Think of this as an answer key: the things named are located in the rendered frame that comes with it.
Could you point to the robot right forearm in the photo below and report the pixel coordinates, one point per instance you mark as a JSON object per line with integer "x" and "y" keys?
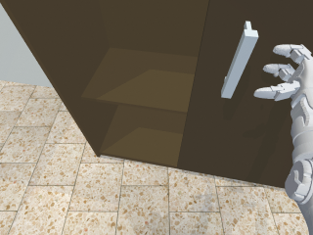
{"x": 302, "y": 125}

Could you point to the wardrobe door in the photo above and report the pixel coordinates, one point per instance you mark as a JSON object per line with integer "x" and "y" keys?
{"x": 244, "y": 137}

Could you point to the robot right upper arm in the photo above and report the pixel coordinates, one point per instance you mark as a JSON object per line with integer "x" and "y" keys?
{"x": 299, "y": 187}

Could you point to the right robot hand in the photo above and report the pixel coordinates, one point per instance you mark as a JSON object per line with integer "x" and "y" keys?
{"x": 302, "y": 76}

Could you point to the handle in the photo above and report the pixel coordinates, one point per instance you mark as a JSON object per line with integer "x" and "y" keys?
{"x": 243, "y": 52}

